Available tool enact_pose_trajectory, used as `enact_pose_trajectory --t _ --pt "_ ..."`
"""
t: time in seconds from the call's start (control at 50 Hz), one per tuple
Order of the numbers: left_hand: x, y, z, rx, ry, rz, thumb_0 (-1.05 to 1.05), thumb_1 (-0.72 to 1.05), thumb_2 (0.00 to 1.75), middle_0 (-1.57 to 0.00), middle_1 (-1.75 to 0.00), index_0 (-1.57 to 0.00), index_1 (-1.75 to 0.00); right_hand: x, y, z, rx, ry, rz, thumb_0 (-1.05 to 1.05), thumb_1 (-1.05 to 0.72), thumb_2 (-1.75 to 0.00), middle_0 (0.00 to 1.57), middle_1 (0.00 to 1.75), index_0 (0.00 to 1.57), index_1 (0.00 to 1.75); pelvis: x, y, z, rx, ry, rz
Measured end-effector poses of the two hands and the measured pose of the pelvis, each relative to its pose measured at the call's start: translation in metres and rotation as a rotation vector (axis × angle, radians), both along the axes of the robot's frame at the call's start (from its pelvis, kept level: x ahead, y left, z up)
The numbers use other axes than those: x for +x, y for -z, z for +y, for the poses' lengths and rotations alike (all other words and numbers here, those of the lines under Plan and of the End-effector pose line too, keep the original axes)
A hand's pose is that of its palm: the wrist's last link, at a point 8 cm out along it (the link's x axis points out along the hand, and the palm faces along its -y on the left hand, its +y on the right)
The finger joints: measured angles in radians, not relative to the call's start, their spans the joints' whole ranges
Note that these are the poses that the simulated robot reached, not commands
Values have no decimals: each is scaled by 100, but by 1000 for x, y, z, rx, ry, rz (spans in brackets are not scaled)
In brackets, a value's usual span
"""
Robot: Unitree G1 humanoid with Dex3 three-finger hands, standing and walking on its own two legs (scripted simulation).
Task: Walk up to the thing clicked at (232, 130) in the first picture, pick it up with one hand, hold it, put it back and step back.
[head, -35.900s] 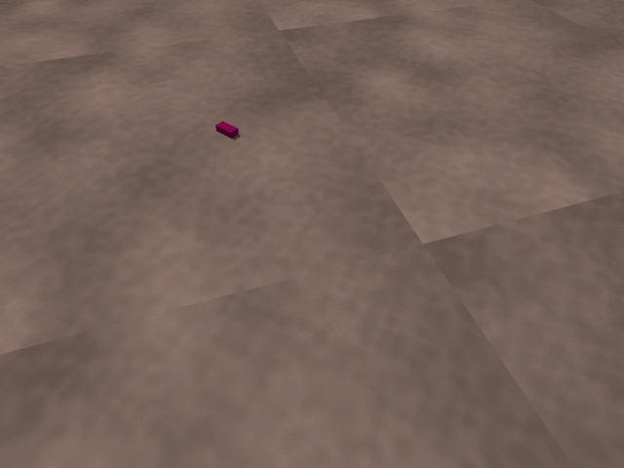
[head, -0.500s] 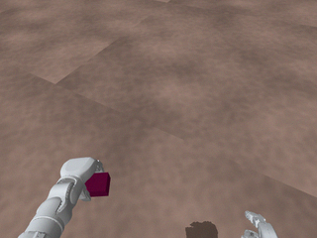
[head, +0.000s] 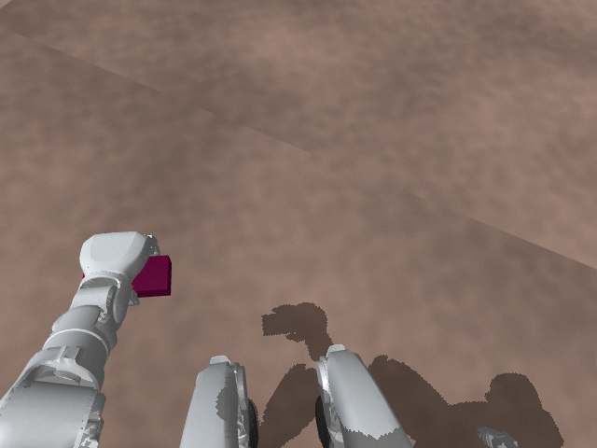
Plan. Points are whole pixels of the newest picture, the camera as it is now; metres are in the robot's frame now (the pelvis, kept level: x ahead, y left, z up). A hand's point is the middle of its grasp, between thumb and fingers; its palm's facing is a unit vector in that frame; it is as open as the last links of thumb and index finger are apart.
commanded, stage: crouch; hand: left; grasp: from above
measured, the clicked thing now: (129, 277) +0.40 +0.23 -0.14
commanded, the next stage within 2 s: lower in 1.20 s
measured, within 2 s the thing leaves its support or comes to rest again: neither
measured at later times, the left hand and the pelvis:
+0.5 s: hand (157, 300) +0.42 +0.24 -0.32, palm faces -0.45 -0.02 -0.89, open 8.4 cm; pelvis -0.01 -0.01 -0.15, yaw -3 degrees
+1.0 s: hand (165, 304) +0.43 +0.24 -0.40, palm faces -0.46 -0.02 -0.89, open 8.4 cm; pelvis -0.02 -0.01 -0.22, yaw -5 degrees
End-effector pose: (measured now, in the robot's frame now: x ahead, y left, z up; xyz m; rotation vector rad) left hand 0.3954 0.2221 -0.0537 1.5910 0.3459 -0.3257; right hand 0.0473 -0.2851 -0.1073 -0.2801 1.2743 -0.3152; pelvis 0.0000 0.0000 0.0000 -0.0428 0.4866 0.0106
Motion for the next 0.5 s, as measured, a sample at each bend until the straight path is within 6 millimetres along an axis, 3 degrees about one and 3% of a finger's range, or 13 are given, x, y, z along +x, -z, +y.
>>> enact_pose_trajectory --t 0.08,0.18,0.34,0.5 --pt "4 40 3 0 -15 18 1 22 26 -91 -25 -92 -24 -17 35 7 13 0 37 0 -89 -90 20 30 20 30 -8 32 1 -6 2 48" --pt "7 91 7 -11 -21 55 1 21 26 -91 -25 -93 -24 -23 74 13 32 -19 63 0 -89 -90 21 30 21 30 -14 68 0 -14 2 98" --pt "16 159 11 -37 -7 50 1 21 26 -93 -24 -94 -23 -10 123 11 44 -89 85 0 -89 -90 21 30 21 30 -14 118 -4 -28 2 159" --pt "25 206 15 -51 -29 44 1 21 26 -93 -24 -94 -23 8 154 6 53 -140 99 0 -90 -90 21 30 21 30 -10 149 -8 -40 16 184"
